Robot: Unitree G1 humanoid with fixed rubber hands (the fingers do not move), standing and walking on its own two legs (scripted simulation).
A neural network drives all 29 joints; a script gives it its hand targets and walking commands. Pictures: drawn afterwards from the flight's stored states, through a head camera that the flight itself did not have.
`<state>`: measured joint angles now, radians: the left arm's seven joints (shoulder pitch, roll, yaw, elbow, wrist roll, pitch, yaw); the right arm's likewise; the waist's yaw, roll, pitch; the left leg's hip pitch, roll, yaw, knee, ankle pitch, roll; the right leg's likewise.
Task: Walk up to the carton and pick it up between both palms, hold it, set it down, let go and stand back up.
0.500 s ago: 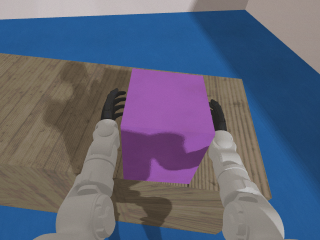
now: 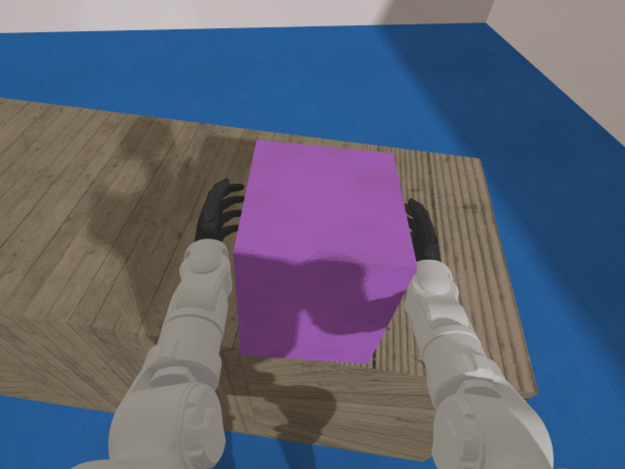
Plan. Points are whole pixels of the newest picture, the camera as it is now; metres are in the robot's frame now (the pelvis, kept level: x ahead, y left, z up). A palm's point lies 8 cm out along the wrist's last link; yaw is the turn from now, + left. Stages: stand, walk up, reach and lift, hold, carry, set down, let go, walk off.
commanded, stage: set down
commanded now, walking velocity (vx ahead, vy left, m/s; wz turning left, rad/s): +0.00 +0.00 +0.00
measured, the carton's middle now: (315, 256) +0.40 +0.02 +0.01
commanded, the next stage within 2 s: none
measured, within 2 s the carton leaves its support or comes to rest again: rests again in 1.14 s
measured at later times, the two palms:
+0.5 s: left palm (218, 254) +0.37 +0.16 +0.04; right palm (426, 267) +0.37 -0.13 +0.04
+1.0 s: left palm (218, 245) +0.38 +0.16 +0.04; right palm (425, 262) +0.38 -0.13 +0.04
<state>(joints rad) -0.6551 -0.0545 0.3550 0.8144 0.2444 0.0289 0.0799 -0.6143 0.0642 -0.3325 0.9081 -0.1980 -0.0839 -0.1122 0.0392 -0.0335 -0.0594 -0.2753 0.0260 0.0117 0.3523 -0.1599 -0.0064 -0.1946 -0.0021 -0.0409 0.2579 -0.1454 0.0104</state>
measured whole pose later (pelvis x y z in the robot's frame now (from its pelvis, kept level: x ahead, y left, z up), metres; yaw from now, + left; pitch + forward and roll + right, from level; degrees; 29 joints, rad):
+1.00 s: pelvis -0.02 +0.00 -0.01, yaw -4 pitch +10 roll -1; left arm -0.76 0.01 0.38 1.04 0.20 -0.17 0.10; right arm -0.73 0.04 -0.36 1.03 -0.20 -0.18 -0.09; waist 0.07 -0.02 -0.07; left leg -0.42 0.05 0.07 0.41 -0.16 0.00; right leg -0.38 0.01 0.02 0.35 -0.14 0.01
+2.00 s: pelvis -0.05 -0.01 -0.02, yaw +0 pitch +9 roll -1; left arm -0.79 0.30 0.02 0.83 -0.26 0.24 0.11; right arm -0.80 -0.22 -0.05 0.93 0.26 0.18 -0.06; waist 0.03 -0.04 -0.11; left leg -0.52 0.05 0.00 0.53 -0.17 -0.02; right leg -0.46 0.02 -0.05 0.49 -0.18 -0.01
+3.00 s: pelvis -0.01 -0.02 +0.00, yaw -2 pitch -2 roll +0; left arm -0.21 0.22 0.19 0.14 -0.14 0.44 -0.02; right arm -0.20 -0.23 0.08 0.24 0.33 0.18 -0.15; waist 0.02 -0.04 0.06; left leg -0.13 0.04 0.04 0.33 -0.16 -0.03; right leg -0.12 0.01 -0.01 0.35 -0.19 -0.01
